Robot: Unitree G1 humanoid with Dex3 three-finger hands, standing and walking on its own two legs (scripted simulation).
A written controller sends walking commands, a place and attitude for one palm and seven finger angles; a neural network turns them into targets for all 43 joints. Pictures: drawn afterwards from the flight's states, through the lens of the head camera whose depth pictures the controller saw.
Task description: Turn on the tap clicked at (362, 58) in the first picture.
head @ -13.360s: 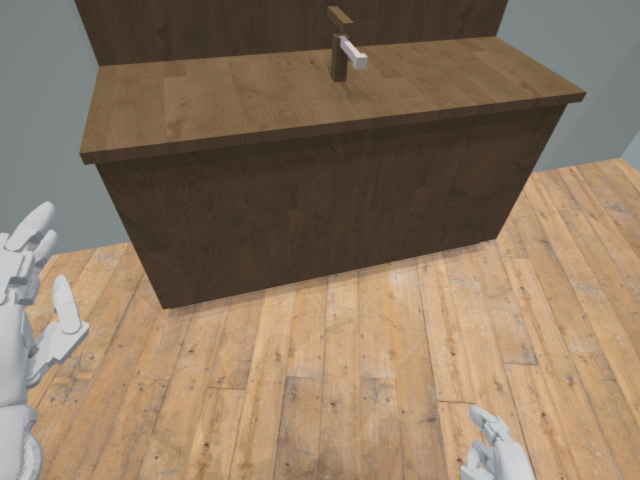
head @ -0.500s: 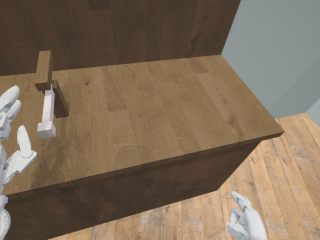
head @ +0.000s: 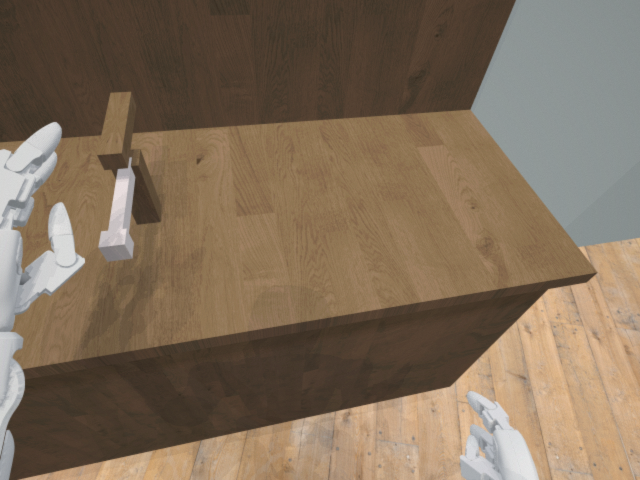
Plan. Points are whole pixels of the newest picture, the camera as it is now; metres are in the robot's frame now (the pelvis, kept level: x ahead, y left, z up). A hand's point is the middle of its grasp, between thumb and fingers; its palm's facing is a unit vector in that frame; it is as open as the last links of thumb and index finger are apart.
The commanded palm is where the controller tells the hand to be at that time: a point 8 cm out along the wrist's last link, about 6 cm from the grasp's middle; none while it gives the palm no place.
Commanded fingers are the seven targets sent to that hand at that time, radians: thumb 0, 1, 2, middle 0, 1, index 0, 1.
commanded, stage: turn the palm inward beside the body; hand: left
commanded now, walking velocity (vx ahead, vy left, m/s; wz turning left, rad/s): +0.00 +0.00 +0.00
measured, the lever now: (116, 245) +0.33 +0.29 +0.09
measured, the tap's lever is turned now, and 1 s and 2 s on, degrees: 0 0 0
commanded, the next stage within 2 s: none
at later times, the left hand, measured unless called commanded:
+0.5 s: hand (103, 327) +0.20 +0.22 +0.17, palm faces +0.52 -0.80 -0.30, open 7.4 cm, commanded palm +0.15 +0.24 +0.17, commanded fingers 0.00 0.90 0.90 -0.20 -0.30 -0.20 -0.30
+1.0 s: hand (163, 330) +0.21 +0.18 +0.15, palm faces +0.41 -0.88 -0.24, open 7.4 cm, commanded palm +0.16 +0.22 +0.16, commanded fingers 0.00 0.90 0.90 -0.20 -0.30 -0.20 -0.30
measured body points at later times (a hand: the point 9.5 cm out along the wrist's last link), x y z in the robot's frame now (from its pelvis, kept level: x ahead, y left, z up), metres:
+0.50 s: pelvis -0.03 -0.08 -0.02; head -0.05 -0.10 +0.43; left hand +0.17 +0.26 +0.18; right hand +0.19 -0.27 -0.10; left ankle +0.04 +0.07 -0.74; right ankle -0.01 -0.14 -0.74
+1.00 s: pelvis +0.02 -0.08 -0.02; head +0.00 -0.10 +0.43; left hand +0.18 +0.22 +0.16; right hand +0.21 -0.32 -0.09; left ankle +0.04 +0.07 -0.74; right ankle -0.01 -0.14 -0.74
